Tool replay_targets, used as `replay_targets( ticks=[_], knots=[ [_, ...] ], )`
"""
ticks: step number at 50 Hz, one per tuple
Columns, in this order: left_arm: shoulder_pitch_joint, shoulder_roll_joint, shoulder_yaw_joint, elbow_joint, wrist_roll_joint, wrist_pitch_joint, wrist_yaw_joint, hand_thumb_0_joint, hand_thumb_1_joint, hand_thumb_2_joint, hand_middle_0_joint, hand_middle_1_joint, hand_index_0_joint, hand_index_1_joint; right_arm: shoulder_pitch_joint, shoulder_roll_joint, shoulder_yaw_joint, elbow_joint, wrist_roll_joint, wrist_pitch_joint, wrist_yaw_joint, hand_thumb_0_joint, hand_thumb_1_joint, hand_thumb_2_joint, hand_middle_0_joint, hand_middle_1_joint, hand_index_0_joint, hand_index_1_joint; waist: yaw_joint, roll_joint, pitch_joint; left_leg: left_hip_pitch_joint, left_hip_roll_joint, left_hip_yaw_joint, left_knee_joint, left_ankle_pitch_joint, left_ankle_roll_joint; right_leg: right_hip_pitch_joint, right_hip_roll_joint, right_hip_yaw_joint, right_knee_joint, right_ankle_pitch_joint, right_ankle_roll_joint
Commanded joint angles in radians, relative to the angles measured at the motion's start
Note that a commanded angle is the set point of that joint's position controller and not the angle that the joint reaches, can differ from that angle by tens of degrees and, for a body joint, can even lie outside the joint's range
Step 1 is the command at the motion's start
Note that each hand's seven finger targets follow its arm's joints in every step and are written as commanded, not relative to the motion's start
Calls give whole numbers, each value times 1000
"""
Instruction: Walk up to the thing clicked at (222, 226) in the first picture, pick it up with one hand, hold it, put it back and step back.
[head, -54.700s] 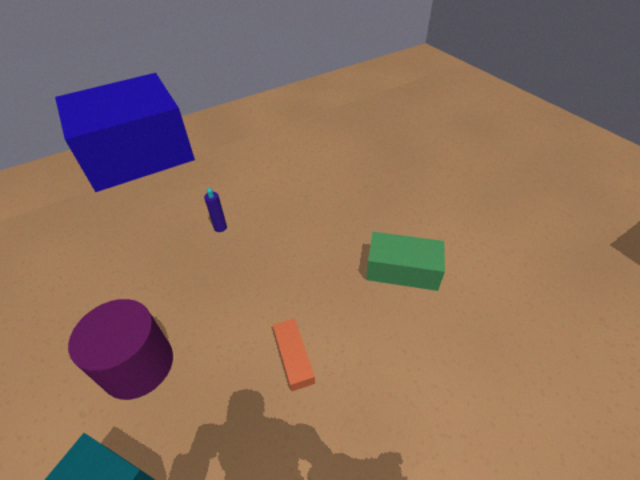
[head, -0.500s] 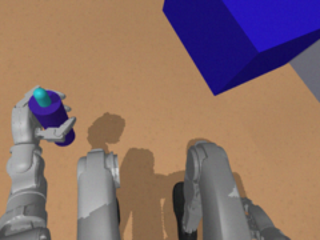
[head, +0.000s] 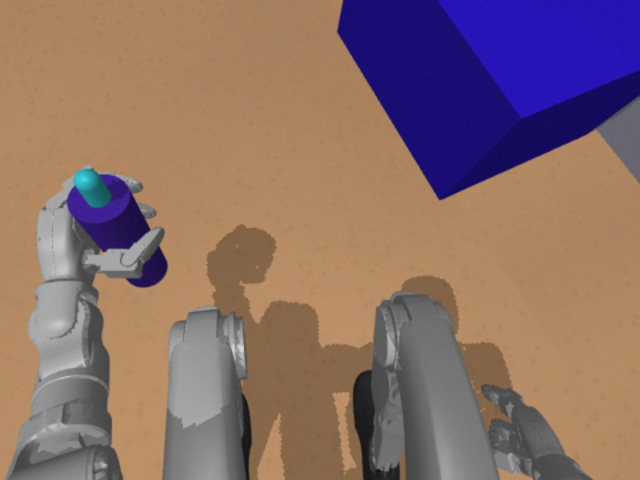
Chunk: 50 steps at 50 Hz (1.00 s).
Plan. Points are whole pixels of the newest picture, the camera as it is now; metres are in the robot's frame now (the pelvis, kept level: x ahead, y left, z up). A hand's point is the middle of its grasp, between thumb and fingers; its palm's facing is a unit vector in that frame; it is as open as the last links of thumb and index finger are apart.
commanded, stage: settle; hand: left
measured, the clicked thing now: (121, 231) +0.41 +0.23 -0.05
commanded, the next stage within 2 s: lift in 0.14 s
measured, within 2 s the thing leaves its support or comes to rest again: neither
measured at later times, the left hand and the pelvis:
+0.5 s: hand (113, 230) +0.40 +0.23 -0.01, palm faces +0.07 -1.00 -0.05, open 8.3 cm; pelvis +0.00 +0.00 +0.02, yaw +1 degrees
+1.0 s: hand (48, 199) +0.38 +0.22 +0.12, palm faces +0.09 -1.00 -0.05, open 8.3 cm; pelvis +0.01 +0.00 +0.13, yaw +2 degrees
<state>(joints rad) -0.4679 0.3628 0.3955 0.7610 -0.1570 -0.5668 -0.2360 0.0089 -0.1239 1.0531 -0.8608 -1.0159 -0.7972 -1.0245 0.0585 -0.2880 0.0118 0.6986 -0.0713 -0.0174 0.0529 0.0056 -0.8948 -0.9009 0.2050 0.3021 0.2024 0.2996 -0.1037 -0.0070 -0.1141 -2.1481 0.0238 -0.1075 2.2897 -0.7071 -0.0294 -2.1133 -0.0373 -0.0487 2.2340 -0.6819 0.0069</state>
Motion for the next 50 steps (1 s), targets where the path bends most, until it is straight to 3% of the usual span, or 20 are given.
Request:
replay_targets(
  ticks=[1,2,12,13,16,18,19,23,24,28,30,33,35,38,40,42,46,48,49,50],
  knots=[
    [-360,235,61,-328,-51,-133,-1,0,398,1331,-1328,-1430,-1327,-1446,125,-187,-68,-57,6,-34,-15,0,-891,-901,200,300,200,299,14,175,-710,459,-23,75,-291,167,48,394,42,-19,-262,188,-44],
    [-385,256,71,-340,-53,-136,2,0,382,1335,-1330,-1435,-1329,-1450,120,-188,-66,-52,7,-37,-16,0,-893,-901,200,300,200,300,21,188,-710,469,-23,73,-295,158,47,378,41,-19,-259,178,-47],
    [-398,254,54,-333,-49,-142,-6,0,393,1309,-1294,-1404,-1301,-1412,122,-185,-65,-51,6,-53,-21,0,-892,-899,200,300,200,300,18,204,-718,509,-26,72,-328,135,45,382,38,-19,-279,154,-48],
    [-386,250,59,-312,-47,-137,-2,0,392,1229,-1291,-1415,-1315,-1398,128,-185,-68,-50,7,-55,-21,0,-924,-904,200,300,200,300,15,199,-724,516,-26,72,-329,151,45,381,38,-20,-282,169,-48],
    [-353,260,59,-316,-45,-135,-6,0,355,1217,-1254,-1378,-1270,-1371,126,-186,-67,-57,10,-54,-22,0,-915,-903,200,300,200,300,28,206,-717,526,-27,74,-348,135,44,390,37,-15,-294,148,-50],
    [-362,281,73,-354,-49,-132,-10,0,355,1215,-1255,-1377,-1273,-1368,136,-188,-71,-56,13,-54,-24,0,-912,-902,200,300,200,300,38,214,-758,551,-28,75,-353,163,43,412,36,-13,-298,173,-51],
    [-369,276,55,-380,-49,-130,-15,0,348,1209,-1258,-1376,-1277,-1366,130,-183,-69,-64,14,-54,-25,0,-913,-902,200,300,200,300,34,217,-755,548,-29,76,-360,150,44,416,36,-10,-304,163,-51],
    [-346,269,52,-423,-61,-109,-26,0,377,1224,-1267,-1389,-1289,-1376,143,-186,-74,-63,26,-61,-31,0,-911,-901,200,300,200,300,34,240,-770,597,-28,69,-387,196,42,423,34,-12,-311,198,-55],
    [-332,283,72,-441,-65,-103,-22,0,403,1219,-1260,-1379,-1283,-1363,149,-188,-77,-70,28,-60,-33,0,-910,-900,200,300,200,300,43,235,-789,611,-29,66,-397,204,42,442,32,-12,-321,205,-54],
    [-294,254,48,-481,-77,-73,-15,0,376,1236,-1247,-1387,-1272,-1372,137,-178,-78,-88,42,-62,-40,0,-906,-900,200,300,200,300,43,203,-744,601,-28,60,-440,131,47,457,34,-6,-374,148,-52],
    [-287,260,41,-528,-82,-61,-13,0,367,1231,-1244,-1377,-1267,-1363,140,-174,-80,-94,49,-66,-46,0,-903,-899,200,300,200,300,48,195,-763,613,-29,68,-457,130,50,494,35,3,-405,146,-50],
    [-230,221,18,-538,-87,-30,-9,0,392,1241,-1222,-1375,-1250,-1357,145,-174,-85,-97,59,-71,-53,0,-901,-899,200,300,200,300,44,195,-746,654,-27,57,-489,163,47,499,33,0,-424,174,-51],
    [-231,227,30,-574,-95,-18,1,0,398,1245,-1223,-1378,-1254,-1358,144,-168,-88,-107,66,-74,-56,0,-897,-897,200,300,200,300,49,162,-726,653,-23,54,-514,121,51,523,34,4,-464,140,-48],
    [-161,191,-3,-625,-100,7,8,0,384,1249,-1219,-1373,-1246,-1358,134,-157,-89,-122,74,-79,-64,0,-900,-899,200,300,200,300,57,161,-716,680,-23,60,-553,98,52,575,35,18,-521,119,-43],
    [-174,220,8,-713,-104,18,21,0,386,1257,-1240,-1391,-1269,-1374,142,-153,-90,-123,80,-83,-68,0,-898,-898,200,300,200,300,68,186,-768,742,-23,60,-579,151,47,627,34,20,-538,167,-45],
    [-151,181,-26,-732,-102,37,32,0,391,1245,-1211,-1374,-1243,-1354,144,-151,-92,-126,88,-86,-73,0,-896,-896,200,300,200,300,56,194,-741,798,-18,47,-615,170,44,613,34,11,-557,186,-47],
    [-105,177,-19,-786,-106,69,65,0,386,1256,-1204,-1369,-1234,-1353,146,-136,-90,-132,96,-90,-83,0,-892,-896,200,300,200,300,69,175,-734,865,-17,49,-665,213,45,705,35,18,-624,224,-43],
    [-80,156,-48,-804,-104,86,72,0,421,1257,-1192,-1360,-1225,-1341,147,-133,-90,-135,100,-92,-88,0,-892,-896,200,300,200,300,57,167,-720,906,-17,49,-692,233,47,737,36,18,-663,241,-40],
    [-61,173,-22,-814,-100,94,83,0,400,1261,-1195,-1367,-1226,-1350,151,-127,-92,-139,101,-92,-90,0,-893,-896,200,300,200,300,64,153,-727,908,-18,55,-706,237,49,783,37,21,-689,247,-37],
    [-28,153,-42,-804,-100,101,86,0,395,1261,-1196,-1368,-1227,-1350,154,-124,-88,-138,103,-92,-92,0,-893,-896,200,300,200,300,60,142,-704,928,-16,48,-730,245,47,799,36,18,-702,256,-36]
  ],
)
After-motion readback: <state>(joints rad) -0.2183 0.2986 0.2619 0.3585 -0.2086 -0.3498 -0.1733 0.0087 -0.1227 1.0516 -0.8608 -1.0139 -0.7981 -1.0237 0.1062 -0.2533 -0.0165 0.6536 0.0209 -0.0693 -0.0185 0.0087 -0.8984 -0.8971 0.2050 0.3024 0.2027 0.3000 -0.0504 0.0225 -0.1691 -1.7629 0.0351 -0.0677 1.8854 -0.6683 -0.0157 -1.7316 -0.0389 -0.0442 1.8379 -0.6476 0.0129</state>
